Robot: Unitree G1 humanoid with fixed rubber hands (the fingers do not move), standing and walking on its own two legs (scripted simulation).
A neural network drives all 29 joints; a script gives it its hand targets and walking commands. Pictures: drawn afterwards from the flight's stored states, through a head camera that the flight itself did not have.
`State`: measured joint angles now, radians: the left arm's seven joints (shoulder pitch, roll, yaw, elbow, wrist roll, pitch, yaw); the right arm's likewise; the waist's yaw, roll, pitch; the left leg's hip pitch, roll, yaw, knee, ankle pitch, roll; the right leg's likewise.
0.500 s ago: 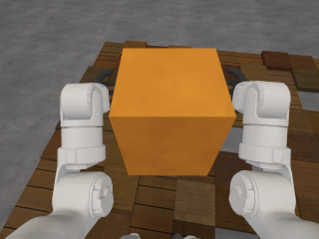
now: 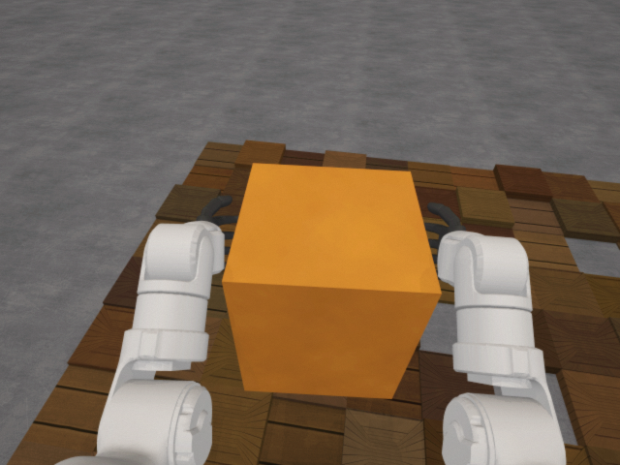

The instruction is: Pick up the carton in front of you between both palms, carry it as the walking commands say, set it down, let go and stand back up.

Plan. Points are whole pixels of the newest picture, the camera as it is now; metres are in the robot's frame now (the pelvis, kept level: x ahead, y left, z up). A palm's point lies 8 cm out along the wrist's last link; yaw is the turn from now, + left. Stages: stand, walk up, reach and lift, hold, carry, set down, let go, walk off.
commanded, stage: carry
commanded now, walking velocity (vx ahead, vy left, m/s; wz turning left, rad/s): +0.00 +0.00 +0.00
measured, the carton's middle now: (324, 284) +0.35 +0.00 +0.06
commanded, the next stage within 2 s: none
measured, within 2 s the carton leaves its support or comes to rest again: neither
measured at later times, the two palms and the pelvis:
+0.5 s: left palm (194, 250) +0.34 +0.16 +0.14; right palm (443, 251) +0.35 -0.14 +0.14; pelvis +0.00 +0.00 +0.00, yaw +1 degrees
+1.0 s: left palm (224, 218) +0.40 +0.14 +0.13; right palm (451, 226) +0.40 -0.16 +0.13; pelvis +0.05 -0.02 -0.01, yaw +2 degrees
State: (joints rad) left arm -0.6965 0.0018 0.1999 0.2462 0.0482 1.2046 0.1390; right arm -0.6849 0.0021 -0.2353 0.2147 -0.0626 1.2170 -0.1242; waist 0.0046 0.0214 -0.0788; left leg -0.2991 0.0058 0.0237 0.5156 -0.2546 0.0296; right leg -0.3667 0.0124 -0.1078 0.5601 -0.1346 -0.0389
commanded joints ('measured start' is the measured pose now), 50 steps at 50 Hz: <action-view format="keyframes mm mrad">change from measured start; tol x8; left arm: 1 -717 -1107 -548 -100 -393 -22 -247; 39 -773 -1123 -525 -99 -413 -13 -238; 50 -644 -1063 -478 -3 -354 -19 -230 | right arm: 1 -745 1104 587 -63 420 -24 249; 14 -728 1093 507 33 390 -35 243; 50 -771 1121 565 -39 440 -26 238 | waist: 1 3 1 -419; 35 0 4 -399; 43 -48 119 -286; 47 -27 58 -333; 50 34 -227 -306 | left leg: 1 117 137 -98 -53 292 24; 8 59 126 -95 -101 91 16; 34 117 130 -85 -54 278 18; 40 167 174 -184 -177 -163 77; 45 207 207 -219 -149 -108 134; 48 -10 110 -78 32 -126 59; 50 -436 -7 56 319 -273 -4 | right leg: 1 192 -130 121 -64 133 -26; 7 160 -140 134 -101 6 -24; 34 167 -137 118 -61 123 -15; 38 108 -104 80 -54 -203 -20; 43 -59 -17 -28 20 -270 -13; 47 150 -32 19 -74 -228 -42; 50 537 -340 539 -240 -188 -193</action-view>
